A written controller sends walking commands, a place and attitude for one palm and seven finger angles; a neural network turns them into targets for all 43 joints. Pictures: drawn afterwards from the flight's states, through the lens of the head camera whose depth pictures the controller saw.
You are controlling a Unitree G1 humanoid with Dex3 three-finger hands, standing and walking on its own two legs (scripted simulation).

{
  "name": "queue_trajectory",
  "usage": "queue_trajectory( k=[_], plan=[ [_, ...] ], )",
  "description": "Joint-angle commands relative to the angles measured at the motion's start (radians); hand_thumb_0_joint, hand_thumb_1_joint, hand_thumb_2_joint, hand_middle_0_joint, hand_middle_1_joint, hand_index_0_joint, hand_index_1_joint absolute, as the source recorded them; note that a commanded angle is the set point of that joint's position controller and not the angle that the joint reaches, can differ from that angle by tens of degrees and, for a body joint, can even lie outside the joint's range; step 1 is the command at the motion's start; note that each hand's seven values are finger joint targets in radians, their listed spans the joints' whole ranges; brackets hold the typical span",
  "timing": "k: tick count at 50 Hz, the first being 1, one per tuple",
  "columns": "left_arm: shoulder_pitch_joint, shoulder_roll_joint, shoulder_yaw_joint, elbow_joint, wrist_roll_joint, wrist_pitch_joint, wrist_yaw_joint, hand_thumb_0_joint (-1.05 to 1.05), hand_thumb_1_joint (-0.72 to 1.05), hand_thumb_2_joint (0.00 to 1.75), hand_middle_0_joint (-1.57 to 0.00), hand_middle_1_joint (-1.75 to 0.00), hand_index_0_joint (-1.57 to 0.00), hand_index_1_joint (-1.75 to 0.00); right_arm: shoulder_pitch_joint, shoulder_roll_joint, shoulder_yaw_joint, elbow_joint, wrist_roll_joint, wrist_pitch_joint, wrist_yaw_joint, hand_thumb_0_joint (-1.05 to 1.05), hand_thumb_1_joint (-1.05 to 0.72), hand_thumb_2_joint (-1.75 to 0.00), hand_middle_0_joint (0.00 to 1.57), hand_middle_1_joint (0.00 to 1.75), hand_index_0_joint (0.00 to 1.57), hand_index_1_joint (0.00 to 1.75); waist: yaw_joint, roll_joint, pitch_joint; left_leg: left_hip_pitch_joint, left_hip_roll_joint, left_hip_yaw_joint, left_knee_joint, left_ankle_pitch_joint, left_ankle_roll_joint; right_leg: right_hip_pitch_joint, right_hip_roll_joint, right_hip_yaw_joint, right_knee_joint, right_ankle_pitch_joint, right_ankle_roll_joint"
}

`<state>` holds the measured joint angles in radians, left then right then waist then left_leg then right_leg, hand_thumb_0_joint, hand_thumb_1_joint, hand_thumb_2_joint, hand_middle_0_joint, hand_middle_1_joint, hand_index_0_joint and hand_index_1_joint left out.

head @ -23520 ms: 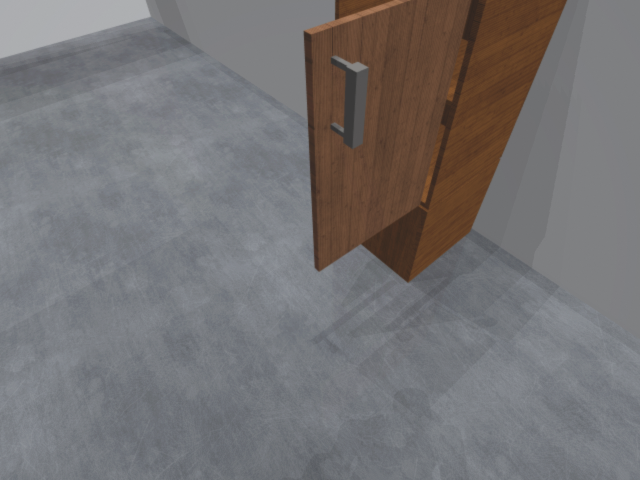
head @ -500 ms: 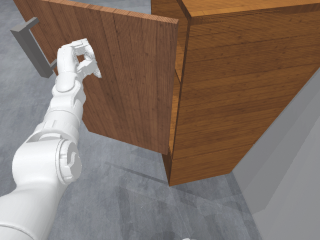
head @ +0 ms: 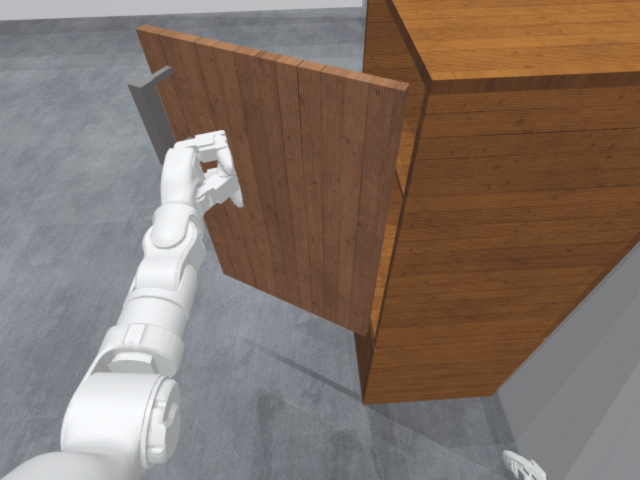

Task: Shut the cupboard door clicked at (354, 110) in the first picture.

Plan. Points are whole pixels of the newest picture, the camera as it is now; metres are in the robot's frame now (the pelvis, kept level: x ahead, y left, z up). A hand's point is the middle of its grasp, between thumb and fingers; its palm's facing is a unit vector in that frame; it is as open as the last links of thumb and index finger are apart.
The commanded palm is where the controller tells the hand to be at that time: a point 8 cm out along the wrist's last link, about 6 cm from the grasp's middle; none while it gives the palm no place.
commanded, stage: draw the hand back to the body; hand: left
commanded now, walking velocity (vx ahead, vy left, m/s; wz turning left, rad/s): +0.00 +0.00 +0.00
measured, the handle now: (167, 117) +0.60 +0.24 +0.15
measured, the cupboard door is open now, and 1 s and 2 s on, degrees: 60 60 60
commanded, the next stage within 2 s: step back with the hand held close in 1.70 s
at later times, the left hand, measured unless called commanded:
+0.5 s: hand (174, 224) +0.37 +0.17 +0.15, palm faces +0.07 -1.00 +0.01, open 3.1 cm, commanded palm +0.33 +0.22 +0.16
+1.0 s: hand (51, 307) +0.25 +0.24 +0.18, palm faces +0.35 -0.90 -0.27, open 3.8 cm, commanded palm +0.21 +0.28 +0.18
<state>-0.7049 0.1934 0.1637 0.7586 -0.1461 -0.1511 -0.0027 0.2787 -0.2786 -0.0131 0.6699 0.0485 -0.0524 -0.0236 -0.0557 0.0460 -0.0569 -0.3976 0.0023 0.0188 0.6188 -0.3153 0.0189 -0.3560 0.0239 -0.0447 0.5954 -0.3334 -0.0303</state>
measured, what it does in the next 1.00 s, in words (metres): stands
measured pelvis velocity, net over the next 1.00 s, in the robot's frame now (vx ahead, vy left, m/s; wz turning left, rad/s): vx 0.00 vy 0.02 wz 0.01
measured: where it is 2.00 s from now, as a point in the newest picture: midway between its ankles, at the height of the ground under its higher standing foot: outside the picture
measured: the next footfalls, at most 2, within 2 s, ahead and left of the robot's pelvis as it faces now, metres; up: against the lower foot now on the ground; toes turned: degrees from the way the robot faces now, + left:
none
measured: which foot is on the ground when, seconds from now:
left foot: down 0.00-1.00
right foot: down 0.00-1.00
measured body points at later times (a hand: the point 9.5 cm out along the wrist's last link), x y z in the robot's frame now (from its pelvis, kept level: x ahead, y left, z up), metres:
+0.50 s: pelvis +0.00 +0.01 +0.01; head -0.01 -0.01 +0.46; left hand +0.36 +0.22 +0.15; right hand +0.12 -0.25 -0.10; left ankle +0.00 +0.11 -0.73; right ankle -0.02 -0.10 -0.73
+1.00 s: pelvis +0.00 +0.02 +0.02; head -0.03 -0.01 +0.47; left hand +0.23 +0.29 +0.19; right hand +0.18 -0.19 -0.08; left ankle +0.00 +0.11 -0.73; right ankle -0.02 -0.10 -0.73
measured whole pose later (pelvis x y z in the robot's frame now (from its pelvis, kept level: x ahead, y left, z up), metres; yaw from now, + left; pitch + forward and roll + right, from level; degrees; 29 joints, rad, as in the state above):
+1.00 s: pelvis +0.00 +0.02 +0.02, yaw +1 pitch -5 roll +0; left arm 0.15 0.30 0.20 -0.18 -0.09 -0.03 0.09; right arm 0.18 -0.22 0.06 0.63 0.02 -0.01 -0.07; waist 0.06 0.08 0.02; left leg -0.09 -0.03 0.02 0.40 -0.22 0.04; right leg -0.05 0.00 -0.04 0.38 -0.24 0.00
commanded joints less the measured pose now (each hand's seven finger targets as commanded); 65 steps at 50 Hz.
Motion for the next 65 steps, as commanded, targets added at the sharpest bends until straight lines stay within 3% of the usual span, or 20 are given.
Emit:
queue_trajectory(
  k=[1,6,9,12,16,20,25,31,32,34,39,43,45,49,50,53,59,62,64,65],
  plan=[
    [-0.539,0.157,0.019,-0.109,-0.001,0.017,0.017,0.00,0.90,0.90,-1.30,-1.50,-1.30,-1.50,0.029,-0.109,-0.021,-0.088,0.011,-0.020,-0.012,0.00,-0.90,-0.90,0.20,0.30,0.20,0.30,-0.046,-0.122,-0.224,0.181,-0.017,-0.016,-0.056,0.209,0.029,0.013,0.002,0.022,-0.091,0.341,0.026],
    [-0.603,0.177,0.056,-0.074,-0.002,0.014,0.036,0.00,0.90,0.90,-1.30,-1.50,-1.30,-1.50,0.023,-0.102,-0.005,-0.101,0.002,-0.016,-0.011,0.00,-0.90,-0.90,0.20,0.30,0.20,0.30,-0.030,-0.074,-0.272,0.186,-0.018,-0.020,-0.051,0.230,0.021,0.025,-0.004,0.025,-0.070,0.341,0.016],
    [-0.394,0.249,0.137,-0.181,0.002,-0.039,0.032,0.00,0.90,0.90,-1.30,-1.50,-1.30,-1.50,0.020,-0.103,-0.010,-0.142,-0.007,-0.018,-0.004,0.00,-0.90,-0.90,0.20,0.30,0.20,0.30,0.043,-0.070,-0.410,0.222,-0.016,-0.017,-0.044,0.360,0.018,0.142,-0.002,0.024,-0.032,0.457,0.005],
    [-0.260,0.209,0.106,-0.332,-0.002,-0.050,-0.001,0.00,0.90,0.90,-1.30,-1.50,-1.30,-1.50,-0.006,-0.092,-0.013,-0.177,0.001,-0.022,0.006,0.00,-0.90,-0.90,0.20,0.30,0.20,0.30,0.062,-0.076,-0.437,0.247,-0.009,0.002,-0.045,0.445,0.019,0.186,-0.001,0.025,-0.025,0.551,0.008],
    [-0.113,0.184,0.076,-0.471,-0.030,0.036,-0.049,0.00,0.90,0.90,-1.30,-1.50,-1.30,-1.50,-0.051,-0.095,-0.017,-0.201,0.022,-0.005,0.000,0.00,-0.90,-0.90,0.20,0.30,0.20,0.30,0.060,-0.122,-0.301,0.228,-0.001,0.014,-0.082,0.413,0.027,0.194,-0.001,0.019,-0.071,0.555,0.020],
    [-0.105,0.208,0.081,-0.638,-0.064,0.114,-0.067,0.00,0.90,0.90,-1.30,-1.50,-1.30,-1.50,-0.108,-0.093,-0.007,-0.211,0.030,-0.006,-0.033,0.00,-0.90,-0.90,0.20,0.30,0.20,0.30,0.055,-0.077,-0.226,0.250,-0.006,0.008,-0.123,0.310,0.032,0.177,-0.003,0.022,-0.126,0.435,0.021],
    [-0.045,0.217,0.064,-0.812,-0.073,0.137,-0.082,0.00,0.90,0.90,-1.30,-1.50,-1.30,-1.50,-0.155,-0.081,0.007,-0.208,0.027,-0.033,-0.059,0.00,-0.90,-0.90,0.20,0.30,0.20,0.30,0.055,0.022,-0.229,0.321,-0.007,-0.010,-0.147,0.284,0.027,0.171,-0.005,0.021,-0.150,0.353,0.009],
    [0.184,0.193,0.074,-0.833,-0.110,0.227,-0.132,0.00,0.90,0.90,-1.16,-1.35,-1.16,-1.35,-0.192,-0.082,0.014,-0.213,0.034,-0.048,-0.064,0.00,-0.90,-0.90,0.20,0.30,0.20,0.30,0.076,-0.027,-0.182,0.322,-0.008,-0.026,-0.174,0.269,0.017,0.176,-0.004,0.002,-0.164,0.327,0.008],
    [0.262,0.252,0.037,-0.914,-0.002,0.149,-0.043,0.00,0.90,0.90,-1.13,-1.32,-1.13,-1.32,-0.193,-0.063,0.021,-0.217,0.005,-0.049,-0.061,0.00,-0.90,-0.90,0.20,0.30,0.20,0.30,0.072,0.004,-0.051,0.311,-0.013,-0.022,-0.207,0.244,0.017,0.137,-0.022,0.037,-0.222,0.285,0.013],
    [0.425,0.205,0.031,-0.829,0.007,0.134,0.008,0.00,0.90,0.90,-1.08,-1.26,-1.08,-1.26,-0.202,-0.067,0.025,-0.202,-0.001,-0.024,-0.057,0.00,-0.90,-0.90,0.20,0.30,0.20,0.30,0.077,-0.098,0.024,0.259,-0.005,-0.032,-0.230,0.181,0.018,0.142,-0.024,0.030,-0.241,0.218,0.017],
    [0.449,0.307,0.109,-1.038,0.036,0.082,0.059,0.00,0.90,0.90,-0.94,-1.11,-0.94,-1.11,-0.217,-0.064,0.026,-0.219,-0.015,0.008,-0.058,0.00,-0.90,-0.90,0.20,0.30,0.20,0.30,0.083,-0.061,-0.094,0.336,-0.001,-0.022,-0.249,0.227,0.023,0.245,-0.028,0.044,-0.258,0.256,0.016],
    [0.445,0.308,0.110,-1.199,0.061,0.046,0.092,0.00,0.90,0.90,-0.83,-0.99,-0.83,-0.99,-0.227,-0.048,0.032,-0.217,-0.024,-0.009,-0.057,0.00,-0.90,-0.90,0.20,0.30,0.20,0.30,0.081,0.112,-0.144,0.416,-0.001,-0.038,-0.262,0.286,0.008,0.261,-0.019,0.031,-0.257,0.282,0.002],
    [0.507,0.283,0.091,-1.226,0.061,0.045,0.100,0.00,0.90,0.90,-0.78,-0.93,-0.78,-0.93,-0.231,-0.046,0.030,-0.214,-0.029,-0.016,-0.058,0.00,-0.90,-0.90,0.20,0.30,0.20,0.30,0.078,0.105,-0.110,0.412,0.004,-0.041,-0.267,0.293,0.007,0.264,-0.020,0.032,-0.266,0.280,0.002],
    [0.685,0.267,0.108,-1.136,0.063,0.055,0.101,0.00,0.90,0.90,-0.67,-0.81,-0.67,-0.81,-0.233,-0.057,0.026,-0.201,-0.030,-0.006,-0.055,0.00,-0.90,-0.90,0.20,0.30,0.20,0.30,0.087,-0.055,-0.006,0.364,0.006,-0.042,-0.291,0.256,0.010,0.245,-0.010,0.020,-0.291,0.242,0.007],
    [0.727,0.241,0.097,-1.140,0.057,0.057,0.097,0.00,0.90,0.90,-0.64,-0.78,-0.64,-0.78,-0.236,-0.050,0.023,-0.206,-0.028,-0.001,-0.053,0.00,-0.90,-0.90,0.20,0.30,0.20,0.30,0.086,-0.046,0.008,0.356,0.009,-0.041,-0.294,0.248,0.009,0.247,-0.017,0.021,-0.286,0.234,0.009],
    [0.827,0.276,0.157,-1.141,0.058,0.054,0.093,0.00,0.90,0.90,-0.56,-0.69,-0.56,-0.69,-0.237,-0.056,0.018,-0.207,-0.028,0.015,-0.048,0.00,-0.90,-0.90,0.20,0.30,0.20,0.30,0.099,-0.077,0.019,0.338,0.008,-0.040,-0.296,0.243,0.010,0.252,-0.017,0.018,-0.289,0.228,0.011],
    [0.952,0.394,0.301,-1.299,0.055,0.024,0.102,0.00,0.90,0.90,-0.39,-0.51,-0.39,-0.51,-0.241,-0.053,0.007,-0.219,-0.032,0.006,-0.049,0.00,-0.90,-0.90,0.20,0.30,0.20,0.30,0.126,0.029,-0.067,0.346,0.004,-0.031,-0.265,0.317,0.011,0.314,-0.026,0.031,-0.277,0.304,0.012],
    [1.021,0.373,0.299,-1.379,0.059,0.014,0.114,0.00,0.90,0.90,-0.31,-0.42,-0.31,-0.42,-0.235,-0.040,0.007,-0.226,-0.031,-0.016,-0.051,0.00,-0.90,-0.90,0.20,0.30,0.20,0.30,0.122,0.088,-0.066,0.348,0.006,-0.038,-0.256,0.360,0.000,0.310,-0.026,0.023,-0.264,0.323,0.009],
    [1.072,0.400,0.332,-1.387,0.063,0.017,0.122,0.00,0.90,0.90,-0.25,-0.36,-0.25,-0.36,-0.231,-0.050,0.003,-0.220,-0.031,-0.029,-0.052,0.00,-0.90,-0.90,0.20,0.30,0.20,0.30,0.126,0.069,-0.042,0.346,0.008,-0.035,-0.251,0.365,0.001,0.294,-0.020,0.025,-0.278,0.323,0.011],
    [1.092,0.365,0.311,-1.388,0.059,0.018,0.121,0.00,0.90,0.90,-0.23,-0.33,-0.23,-0.33,-0.225,-0.039,0.003,-0.220,-0.029,-0.031,-0.053,0.00,-0.90,-0.90,0.20,0.30,0.20,0.30,0.119,0.066,-0.020,0.341,0.010,-0.036,-0.257,0.358,-0.002,0.285,-0.023,0.020,-0.272,0.312,0.011]
  ],
)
